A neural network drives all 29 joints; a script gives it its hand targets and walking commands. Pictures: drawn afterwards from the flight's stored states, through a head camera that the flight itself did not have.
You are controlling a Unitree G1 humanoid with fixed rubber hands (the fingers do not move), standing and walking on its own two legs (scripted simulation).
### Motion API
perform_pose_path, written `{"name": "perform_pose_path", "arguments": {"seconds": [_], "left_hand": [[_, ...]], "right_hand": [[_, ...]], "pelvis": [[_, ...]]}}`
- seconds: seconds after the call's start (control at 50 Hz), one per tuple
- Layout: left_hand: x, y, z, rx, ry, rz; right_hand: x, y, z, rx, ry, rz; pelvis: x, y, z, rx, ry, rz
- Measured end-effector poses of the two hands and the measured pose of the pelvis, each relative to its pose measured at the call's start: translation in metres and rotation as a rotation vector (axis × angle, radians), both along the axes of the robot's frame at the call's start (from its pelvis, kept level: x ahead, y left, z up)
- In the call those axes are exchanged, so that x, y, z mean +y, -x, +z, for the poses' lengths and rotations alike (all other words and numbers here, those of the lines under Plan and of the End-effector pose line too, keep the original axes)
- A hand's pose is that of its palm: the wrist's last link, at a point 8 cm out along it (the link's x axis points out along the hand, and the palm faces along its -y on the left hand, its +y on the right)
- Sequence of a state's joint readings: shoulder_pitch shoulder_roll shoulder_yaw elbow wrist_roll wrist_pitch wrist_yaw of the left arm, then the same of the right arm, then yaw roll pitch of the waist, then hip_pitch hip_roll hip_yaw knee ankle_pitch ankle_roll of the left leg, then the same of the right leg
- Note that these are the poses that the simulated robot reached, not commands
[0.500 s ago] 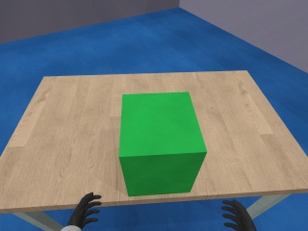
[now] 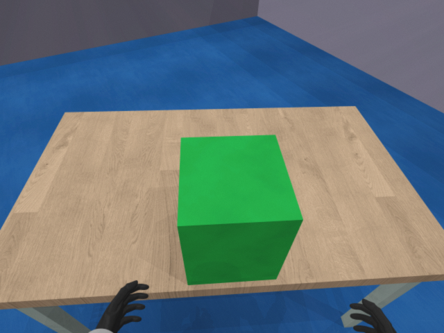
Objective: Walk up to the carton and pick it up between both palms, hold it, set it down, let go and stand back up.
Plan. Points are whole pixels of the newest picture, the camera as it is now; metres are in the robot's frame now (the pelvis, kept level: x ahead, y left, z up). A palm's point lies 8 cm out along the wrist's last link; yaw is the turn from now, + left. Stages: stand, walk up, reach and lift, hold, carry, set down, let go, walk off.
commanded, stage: stand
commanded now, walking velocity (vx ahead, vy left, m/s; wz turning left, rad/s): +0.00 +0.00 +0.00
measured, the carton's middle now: (230, 211) +0.39 +0.04 -0.02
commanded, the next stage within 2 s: none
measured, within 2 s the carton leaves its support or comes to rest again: neither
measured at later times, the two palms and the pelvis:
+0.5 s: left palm out of the picture +0.11 +0.29 -0.10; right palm out of the picture +0.17 -0.25 -0.07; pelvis +0.00 +0.00 +0.00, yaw +0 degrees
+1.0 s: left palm out of the picture +0.07 +0.30 -0.12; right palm out of the picture +0.16 -0.25 -0.07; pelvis +0.00 +0.00 +0.00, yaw +0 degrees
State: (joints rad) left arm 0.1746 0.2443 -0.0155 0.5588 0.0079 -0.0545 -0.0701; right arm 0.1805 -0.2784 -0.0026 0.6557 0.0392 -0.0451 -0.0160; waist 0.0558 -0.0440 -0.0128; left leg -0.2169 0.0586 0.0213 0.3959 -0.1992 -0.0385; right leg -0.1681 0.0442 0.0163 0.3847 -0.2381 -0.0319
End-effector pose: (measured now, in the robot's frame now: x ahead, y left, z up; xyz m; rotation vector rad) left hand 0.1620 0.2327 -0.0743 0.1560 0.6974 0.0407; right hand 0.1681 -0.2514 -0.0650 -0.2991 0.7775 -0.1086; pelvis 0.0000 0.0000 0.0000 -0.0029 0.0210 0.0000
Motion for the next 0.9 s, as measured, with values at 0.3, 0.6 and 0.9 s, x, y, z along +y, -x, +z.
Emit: {"name": "perform_pose_path", "arguments": {"seconds": [0.3, 0.6, 0.9], "left_hand": [[0.007, 0.006, -0.004, 0.012, -0.033, -0.004], [0.067, 0.067, -0.033, 0.290, -0.157, 0.137], [0.068, 0.085, -0.043, 0.362, -0.141, 0.146]], "right_hand": [[0.000, 0.002, -0.001, 0.019, 0.002, -0.004], [0.000, 0.002, -0.001, 0.023, 0.003, -0.005], [-0.001, 0.008, -0.004, 0.042, 0.005, -0.013]], "pelvis": [[0.002, 0.000, 0.000, -0.003, 0.002, 0.000], [0.002, 0.000, 0.000, -0.003, 0.002, 0.000], [0.002, 0.001, 0.000, -0.005, 0.003, 0.000]]}}
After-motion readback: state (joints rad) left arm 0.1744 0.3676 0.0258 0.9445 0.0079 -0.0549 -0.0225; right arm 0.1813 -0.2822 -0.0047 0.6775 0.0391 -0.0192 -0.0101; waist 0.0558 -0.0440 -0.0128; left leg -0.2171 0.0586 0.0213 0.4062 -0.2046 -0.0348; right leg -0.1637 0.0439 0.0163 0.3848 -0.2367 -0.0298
